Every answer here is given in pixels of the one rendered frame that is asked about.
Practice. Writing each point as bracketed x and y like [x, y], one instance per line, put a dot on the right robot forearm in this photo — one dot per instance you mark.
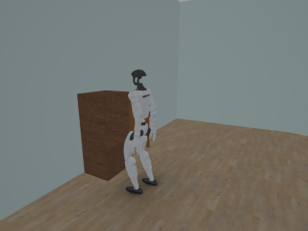
[153, 119]

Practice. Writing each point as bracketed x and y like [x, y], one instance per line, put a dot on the robot right thigh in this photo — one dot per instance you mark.
[143, 140]

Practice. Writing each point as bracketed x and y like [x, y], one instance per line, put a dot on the robot right hand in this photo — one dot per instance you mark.
[153, 131]

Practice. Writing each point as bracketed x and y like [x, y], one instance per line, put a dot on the left robot forearm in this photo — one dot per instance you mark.
[137, 129]

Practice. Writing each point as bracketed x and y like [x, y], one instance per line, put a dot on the cupboard door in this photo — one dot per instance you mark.
[132, 122]

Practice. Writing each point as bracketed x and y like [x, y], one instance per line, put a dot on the robot right upper arm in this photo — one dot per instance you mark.
[152, 107]

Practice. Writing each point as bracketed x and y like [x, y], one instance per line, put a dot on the right robot shin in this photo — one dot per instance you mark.
[148, 167]

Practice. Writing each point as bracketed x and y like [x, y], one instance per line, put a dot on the robot left upper arm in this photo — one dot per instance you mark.
[133, 96]

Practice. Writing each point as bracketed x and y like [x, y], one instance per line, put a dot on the robot left hand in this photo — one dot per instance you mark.
[135, 143]

